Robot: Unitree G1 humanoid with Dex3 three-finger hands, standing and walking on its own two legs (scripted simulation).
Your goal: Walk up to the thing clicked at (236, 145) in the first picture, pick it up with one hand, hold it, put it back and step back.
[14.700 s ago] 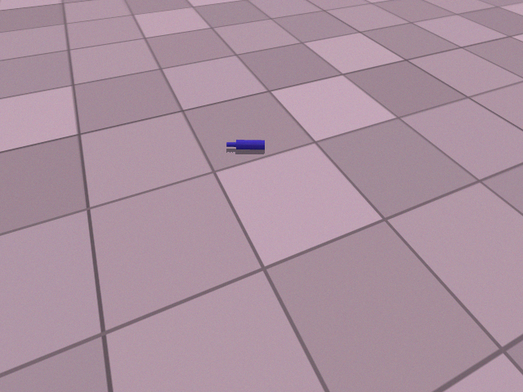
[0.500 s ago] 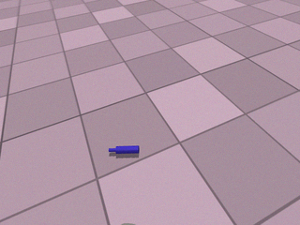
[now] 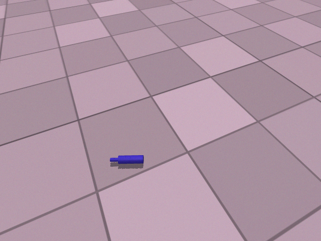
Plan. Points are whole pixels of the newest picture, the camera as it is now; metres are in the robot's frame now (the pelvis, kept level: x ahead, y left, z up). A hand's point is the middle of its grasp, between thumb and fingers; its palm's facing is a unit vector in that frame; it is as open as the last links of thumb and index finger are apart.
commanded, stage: walk up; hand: left
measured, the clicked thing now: (126, 159) +0.73 +0.27 -0.73
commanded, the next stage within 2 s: stand in 0.48 s
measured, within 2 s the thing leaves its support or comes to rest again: neither
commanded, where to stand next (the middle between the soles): +0.35 +0.00 m, yaw +0 degrees
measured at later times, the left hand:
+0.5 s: hand out of the picture +0.13 +0.27 -0.14, palm faces +0.03 -0.94 -0.33, open 7.4 cm
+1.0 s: hand out of the picture +0.06 +0.27 -0.14, palm faces -0.02 -0.94 -0.35, open 7.4 cm
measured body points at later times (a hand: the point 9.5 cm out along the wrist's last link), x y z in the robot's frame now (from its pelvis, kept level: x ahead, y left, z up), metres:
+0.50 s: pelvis +0.01 +0.02 +0.02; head +0.03 +0.03 +0.46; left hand +0.12 +0.32 -0.11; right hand +0.11 -0.28 -0.11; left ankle +0.01 +0.14 -0.73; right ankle +0.02 -0.12 -0.73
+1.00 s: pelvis -0.01 +0.01 +0.02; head +0.00 +0.01 +0.47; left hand +0.06 +0.32 -0.11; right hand +0.07 -0.29 -0.12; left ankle +0.01 +0.14 -0.73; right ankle +0.02 -0.12 -0.73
